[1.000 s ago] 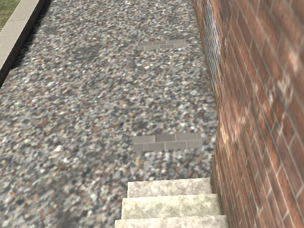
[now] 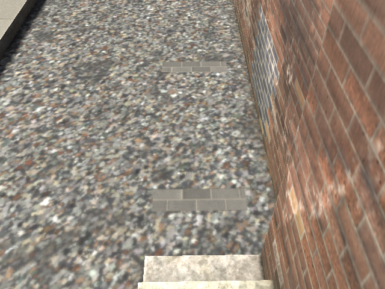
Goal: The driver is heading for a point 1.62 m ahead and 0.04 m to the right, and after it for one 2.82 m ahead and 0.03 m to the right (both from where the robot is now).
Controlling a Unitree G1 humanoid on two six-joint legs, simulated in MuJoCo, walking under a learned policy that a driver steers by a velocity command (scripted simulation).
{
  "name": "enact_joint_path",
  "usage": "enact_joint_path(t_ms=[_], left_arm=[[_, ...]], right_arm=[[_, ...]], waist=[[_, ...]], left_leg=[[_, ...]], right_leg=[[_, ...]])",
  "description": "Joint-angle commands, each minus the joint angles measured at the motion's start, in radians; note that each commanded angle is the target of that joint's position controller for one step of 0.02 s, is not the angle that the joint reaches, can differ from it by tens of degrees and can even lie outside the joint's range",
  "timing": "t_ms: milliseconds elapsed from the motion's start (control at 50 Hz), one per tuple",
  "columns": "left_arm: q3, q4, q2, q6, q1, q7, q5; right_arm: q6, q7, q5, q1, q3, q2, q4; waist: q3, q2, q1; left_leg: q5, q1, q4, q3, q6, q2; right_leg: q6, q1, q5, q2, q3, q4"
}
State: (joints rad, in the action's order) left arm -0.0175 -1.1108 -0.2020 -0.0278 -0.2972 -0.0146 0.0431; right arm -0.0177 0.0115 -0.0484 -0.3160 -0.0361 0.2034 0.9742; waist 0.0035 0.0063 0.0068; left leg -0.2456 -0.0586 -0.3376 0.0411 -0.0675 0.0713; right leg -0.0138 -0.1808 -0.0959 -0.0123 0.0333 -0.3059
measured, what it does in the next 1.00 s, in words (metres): stands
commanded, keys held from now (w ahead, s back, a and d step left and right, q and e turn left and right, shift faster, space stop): no key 0.18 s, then w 0.18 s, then no key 0.60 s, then w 0.04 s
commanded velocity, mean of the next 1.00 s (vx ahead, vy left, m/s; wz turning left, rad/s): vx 0.09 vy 0.00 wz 0.00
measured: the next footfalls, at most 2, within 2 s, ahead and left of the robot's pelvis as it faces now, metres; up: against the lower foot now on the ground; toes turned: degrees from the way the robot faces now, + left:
right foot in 1.40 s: +0.08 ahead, -0.13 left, +0.00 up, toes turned -5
left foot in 1.82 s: +0.26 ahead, +0.03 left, -0.19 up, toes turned -3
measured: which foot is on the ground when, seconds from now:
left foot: down 0.00-1.00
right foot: down 0.00-1.00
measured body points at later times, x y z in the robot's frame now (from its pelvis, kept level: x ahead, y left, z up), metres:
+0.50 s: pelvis +0.03 -0.02 -0.02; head +0.00 -0.04 +0.43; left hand +0.04 +0.24 -0.16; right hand +0.07 -0.26 -0.17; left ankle -0.04 +0.08 -0.75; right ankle +0.01 -0.12 -0.75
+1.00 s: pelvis +0.01 -0.01 +0.00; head +0.00 +0.00 +0.45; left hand +0.05 +0.21 -0.16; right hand +0.08 -0.23 -0.15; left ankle -0.04 +0.08 -0.75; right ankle +0.01 -0.12 -0.75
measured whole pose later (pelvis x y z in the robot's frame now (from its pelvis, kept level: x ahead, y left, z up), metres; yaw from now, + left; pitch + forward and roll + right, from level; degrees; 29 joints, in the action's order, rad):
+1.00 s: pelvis +0.01 -0.01 +0.00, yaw +0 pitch -2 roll -2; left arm -0.01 -1.14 -0.14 -0.02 -0.20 -0.05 0.04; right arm -0.01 0.00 -0.04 -0.22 -0.03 0.18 1.01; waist 0.01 0.03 -0.01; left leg -0.26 -0.02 -0.31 0.05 -0.05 0.04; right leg 0.01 -0.09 -0.13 -0.03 -0.01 -0.25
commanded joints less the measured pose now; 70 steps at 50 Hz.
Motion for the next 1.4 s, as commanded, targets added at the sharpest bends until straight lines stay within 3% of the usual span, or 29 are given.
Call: enact_joint_path(t_ms=[20, 180, 240, 320, 340, 360, 380, 420, 440, 460, 480, 500, 540, 680, 940, 960, 980, 1000, 1040, 1100, 1180, 1240, 1260, 1300, 1320, 1340, 1360, 1380, 1400], left_arm=[[0.012, 0.019, -0.094, 0.004, -0.028, -0.002, -0.004], [0.009, 0.007, -0.094, 0.003, -0.046, -0.003, -0.007], [0.012, 0.014, -0.099, 0.0, -0.036, -0.004, -0.01], [0.024, 0.033, -0.11, 0.011, -0.038, -0.001, -0.031], [0.027, 0.059, -0.107, 0.011, -0.001, 0.001, -0.041], [0.033, 0.081, -0.129, 0.019, 0.03, 0.002, -0.054], [0.025, 0.065, -0.095, 0.027, -0.007, -0.012, -0.063], [0.015, 0.048, -0.05, 0.045, -0.09, -0.043, -0.047], [0.008, 0.014, -0.063, 0.037, -0.155, -0.045, -0.045], [0.011, -0.029, -0.088, 0.045, -0.187, -0.054, -0.015], [-0.006, -0.009, -0.065, 0.05, -0.104, -0.06, -0.012], [0.007, 0.021, -0.084, 0.054, -0.057, -0.051, -0.004], [-0.008, 0.031, -0.065, 0.045, -0.002, -0.047, -0.009], [0.0, 0.009, -0.046, 0.03, 0.011, -0.044, 0.012], [0.015, -0.015, 0.002, 0.029, 0.069, -0.036, 0.016], [0.021, -0.039, -0.023, 0.021, 0.054, -0.041, 0.004], [0.013, 0.005, -0.016, 0.008, 0.118, -0.043, -0.017], [0.017, 0.013, -0.032, 0.018, 0.125, -0.05, -0.02], [0.031, 0.008, -0.07, 0.014, 0.092, -0.032, -0.005], [0.049, 0.051, -0.096, 0.016, 0.123, 0.0, -0.03], [0.049, 0.097, -0.102, 0.039, 0.189, 0.0, -0.042], [0.053, 0.097, -0.101, 0.036, 0.152, -0.022, -0.046], [0.062, 0.102, -0.118, 0.037, 0.149, -0.03, -0.05], [0.058, 0.044, -0.092, 0.013, 0.033, -0.026, -0.042], [0.051, 0.043, -0.074, 0.015, 0.003, -0.026, -0.05], [0.055, 0.054, -0.08, 0.021, -0.021, -0.028, -0.04], [0.066, 0.034, -0.098, 0.025, -0.109, -0.022, -0.045], [0.077, -0.003, -0.122, 0.024, -0.24, -0.028, -0.063], [0.092, -0.056, -0.156, 0.032, -0.439, -0.028, -0.063]], right_arm=[[-0.008, -0.001, -0.002, -0.047, 0.015, 0.083, -0.035], [-0.012, 0.001, -0.001, -0.072, 0.017, 0.087, -0.04], [-0.006, 0.003, -0.007, -0.067, 0.026, 0.113, -0.052], [0.004, 0.008, -0.002, -0.035, 0.054, 0.153, -0.085], [0.0, 0.01, -0.019, -0.039, 0.066, 0.182, -0.097], [0.005, 0.006, -0.013, -0.042, 0.075, 0.187, -0.101], [0.004, -0.003, -0.006, 0.0, 0.071, 0.154, -0.099], [-0.014, -0.024, 0.013, 0.034, 0.042, 0.08, -0.098], [-0.01, -0.02, 0.01, 0.012, 0.046, 0.086, -0.082], [-0.002, -0.014, -0.005, -0.046, 0.033, 0.044, -0.08], [0.017, -0.023, 0.026, -0.055, 0.029, 0.031, -0.056], [0.026, -0.029, 0.01, -0.088, 0.031, 0.062, -0.039], [0.027, -0.031, 0.036, -0.024, 0.021, 0.064, -0.036], [0.012, -0.038, 0.038, 0.044, 0.015, 0.065, -0.026], [0.013, -0.016, 0.006, 0.088, 0.022, 0.044, 0.012], [-0.001, -0.01, -0.014, 0.066, 0.023, 0.056, -0.004], [-0.002, -0.01, 0.008, 0.089, 0.021, 0.052, -0.001], [-0.001, -0.017, 0.006, 0.107, 0.03, 0.06, -0.021], [0.013, -0.019, -0.022, 0.066, 0.053, 0.121, -0.023], [0.015, -0.005, -0.015, 0.023, 0.07, 0.142, -0.066], [-0.013, -0.015, -0.025, -0.019, 0.091, 0.165, -0.1], [-0.034, -0.014, -0.017, -0.035, 0.096, 0.156, -0.093], [-0.033, -0.019, -0.003, -0.04, 0.097, 0.148, -0.092], [-0.016, -0.003, -0.021, -0.104, 0.089, 0.147, -0.063], [-0.006, -0.003, -0.002, -0.075, 0.094, 0.152, -0.064], [-0.002, -0.003, -0.008, -0.055, 0.092, 0.147, -0.075], [-0.006, -0.006, -0.017, -0.053, 0.097, 0.176, -0.074], [-0.005, -0.009, 0.001, 0.01, 0.096, 0.178, -0.082], [-0.005, -0.01, 0.012, 0.109, 0.095, 0.17, -0.103]], waist=[[-0.05, 0.011, 0.004], [-0.073, -0.005, 0.0], [-0.073, 0.034, 0.006], [-0.127, 0.086, 0.002], [-0.136, 0.106, 0.014], [-0.163, 0.102, 0.018], [-0.146, 0.066, -0.02], [-0.075, 0.005, -0.075], [-0.097, -0.048, -0.067], [-0.101, -0.157, -0.017], [-0.129, -0.14, 0.017], [-0.116, -0.12, 0.011], [-0.076, -0.075, 0.015], [0.024, -0.006, -0.005], [-0.01, 0.034, -0.019], [-0.015, -0.013, -0.011], [0.002, 0.03, -0.016], [0.02, 0.028, -0.014], [-0.021, 0.024, -0.007], [-0.133, 0.103, 0.041], [-0.103, 0.052, 0.046], [-0.071, 0.027, 0.017], [-0.072, 0.04, 0.023], [-0.112, 0.012, 0.008], [-0.134, 0.067, -0.012], [-0.136, 0.079, -0.027], [-0.129, 0.051, -0.07], [-0.11, 0.029, -0.132], [-0.096, -0.061, -0.246]], left_leg=[[0.147, -0.109, 0.083, 0.122, 0.011, -0.173], [0.129, -0.144, 0.097, 0.13, 0.013, -0.172], [-0.177, -0.175, 0.163, 0.163, -0.004, -0.162], [-0.416, -0.268, 0.178, 0.221, -0.078, -0.193], [-0.428, -0.257, 0.166, 0.271, -0.117, -0.229], [-0.397, -0.237, 0.144, 0.302, -0.141, -0.256], [-0.216, -0.226, 0.074, 0.294, -0.152, -0.26], [0.26, -0.239, -0.115, 0.169, -0.086, -0.193], [0.29, -0.261, -0.203, 0.08, -0.044, -0.104], [0.258, -0.262, -0.215, 0.083, 0.012, -0.094], [0.169, -0.197, -0.197, 0.092, 0.045, -0.091], [0.14, -0.147, -0.213, 0.088, 0.037, -0.099], [0.216, -0.036, -0.102, 0.107, 0.037, -0.136], [0.345, 0.03, -0.023, 0.102, 0.046, -0.183], [0.318, -0.018, 0.047, 0.112, 0.029, -0.198], [0.317, -0.036, 0.049, 0.115, 0.027, -0.198], [0.28, -0.042, 0.065, 0.113, 0.029, -0.169], [0.212, -0.031, 0.071, 0.116, 0.027, -0.16], [-0.057, -0.027, 0.098, 0.152, -0.012, -0.163], [-0.415, -0.124, 0.198, 0.311, -0.098, -0.24], [-0.064, -0.037, 0.13, 0.341, -0.174, -0.31], [0.234, -0.013, 0.031, 0.296, -0.198, -0.319], [0.229, -0.033, 0.013, 0.268, -0.189, -0.288], [0.227, -0.121, -0.042, 0.211, -0.166, -0.254], [0.237, -0.203, -0.063, 0.21, -0.162, -0.245], [0.219, -0.241, -0.111, 0.21, -0.153, -0.228], [0.176, -0.293, -0.169, 0.215, -0.152, -0.231], [0.143, -0.372, -0.264, 0.178, -0.131, -0.202], [0.089, -0.519, -0.498, 0.12, -0.082, -0.114]], right_leg=[[0.019, 0.038, 0.013, 0.123, 0.106, 0.025], [0.011, 0.035, -0.001, 0.121, 0.097, 0.009], [0.023, 0.027, -0.099, 0.075, 0.052, -0.036], [0.051, -0.056, -0.225, 0.012, -0.033, -0.312], [0.052, -0.118, -0.24, 0.022, -0.045, -0.407], [0.052, -0.196, -0.235, 0.047, -0.04, -0.449], [0.057, -0.183, -0.222, 0.08, -0.021, -0.441], [0.054, -0.031, -0.07, 0.082, -0.011, -0.273], [0.065, 0.038, 0.133, 0.087, 0.034, -0.195], [0.075, 0.058, 0.335, 0.17, 0.153, -0.116], [0.096, -0.036, 0.31, 0.231, 0.239, -0.058], [0.098, -0.04, 0.279, 0.216, 0.212, -0.066], [0.05, -0.026, 0.397, 0.182, 0.131, -0.052], [0.019, 0.159, 0.496, 0.16, 0.086, -0.007], [0.005, 0.135, 0.171, 0.157, 0.085, 0.087], [0.006, 0.128, 0.176, 0.135, 0.078, 0.058], [0.024, 0.115, 0.124, 0.13, 0.077, 0.055], [0.029, 0.095, 0.068, 0.119, 0.077, 0.054], [0.065, -0.003, -0.146, 0.087, 0.035, 0.013], [0.045, -0.164, -0.231, 0.028, -0.046, -0.237], [0.022, -0.331, -0.221, 0.075, -0.011, -0.517], [0.022, -0.351, -0.222, 0.092, -0.01, -0.628], [0.028, -0.355, -0.225, 0.083, -0.029, -0.637], [0.042, -0.273, -0.247, 0.058, -0.071, -0.624], [0.034, -0.22, -0.238, 0.064, -0.086, -0.637], [0.035, -0.171, -0.254, 0.052, -0.095, -0.624], [0.035, -0.092, -0.261, 0.037, -0.111, -0.578], [0.039, 0.041, -0.259, 0.013, -0.143, -0.497], [0.061, 0.236, -0.216, 0.022, -0.078, -0.316]])
Keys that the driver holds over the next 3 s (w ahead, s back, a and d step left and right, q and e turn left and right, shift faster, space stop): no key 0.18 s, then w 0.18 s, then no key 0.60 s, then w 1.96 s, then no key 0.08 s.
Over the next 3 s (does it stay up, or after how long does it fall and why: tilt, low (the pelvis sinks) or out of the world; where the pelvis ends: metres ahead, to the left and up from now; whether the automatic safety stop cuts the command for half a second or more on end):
stays up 0.68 0.04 -0.62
